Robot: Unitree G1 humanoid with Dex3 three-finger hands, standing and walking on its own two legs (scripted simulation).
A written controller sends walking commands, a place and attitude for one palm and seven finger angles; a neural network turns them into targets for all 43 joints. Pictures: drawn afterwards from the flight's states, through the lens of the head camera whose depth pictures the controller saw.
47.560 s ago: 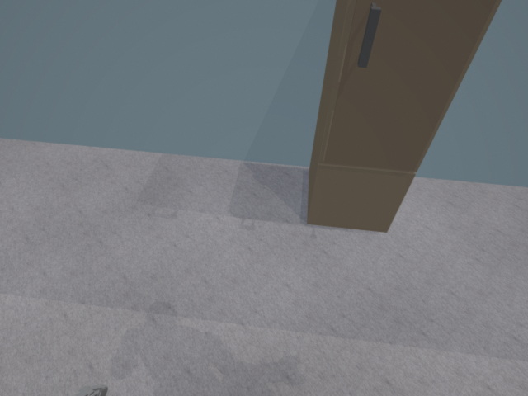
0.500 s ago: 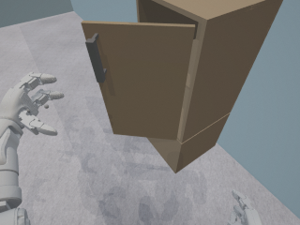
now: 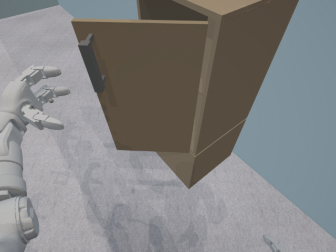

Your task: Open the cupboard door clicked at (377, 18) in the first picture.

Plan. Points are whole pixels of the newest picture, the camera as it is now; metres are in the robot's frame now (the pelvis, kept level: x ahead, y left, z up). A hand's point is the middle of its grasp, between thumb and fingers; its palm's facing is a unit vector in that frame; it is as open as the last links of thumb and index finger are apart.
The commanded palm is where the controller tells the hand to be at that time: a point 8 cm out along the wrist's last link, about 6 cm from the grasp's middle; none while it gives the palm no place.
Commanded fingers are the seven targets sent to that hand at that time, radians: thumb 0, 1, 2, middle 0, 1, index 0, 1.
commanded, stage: move the hooked fingers beside the handle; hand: left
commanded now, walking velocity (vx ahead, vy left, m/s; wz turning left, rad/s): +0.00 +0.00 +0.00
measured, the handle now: (95, 64) +0.57 +0.22 +0.15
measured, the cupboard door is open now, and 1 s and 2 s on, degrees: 49 49 49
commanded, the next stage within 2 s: slide the fingers in behind the handle in 1.68 s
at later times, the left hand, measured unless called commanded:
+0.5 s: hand (60, 80) +0.48 +0.28 +0.16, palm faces -0.03 -1.00 +0.02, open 14.0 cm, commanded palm +0.47 +0.34 +0.16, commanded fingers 0.00 -0.50 0.30 -0.30 -1.20 -0.30 -1.20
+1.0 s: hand (65, 70) +0.53 +0.29 +0.15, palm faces -0.04 -1.00 +0.02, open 14.0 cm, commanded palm +0.50 +0.34 +0.15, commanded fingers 0.00 -0.50 0.30 -0.30 -1.20 -0.30 -1.20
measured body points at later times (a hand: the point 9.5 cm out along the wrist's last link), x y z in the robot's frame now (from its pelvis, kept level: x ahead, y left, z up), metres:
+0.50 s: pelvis +0.01 +0.01 -0.01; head +0.09 +0.02 +0.44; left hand +0.48 +0.34 +0.16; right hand +0.03 -0.27 -0.11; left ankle -0.04 +0.10 -0.73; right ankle +0.02 -0.11 -0.73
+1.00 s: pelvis +0.03 +0.02 -0.01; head +0.14 +0.03 +0.42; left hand +0.53 +0.34 +0.15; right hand -0.01 -0.26 -0.11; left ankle -0.04 +0.10 -0.73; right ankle +0.02 -0.11 -0.73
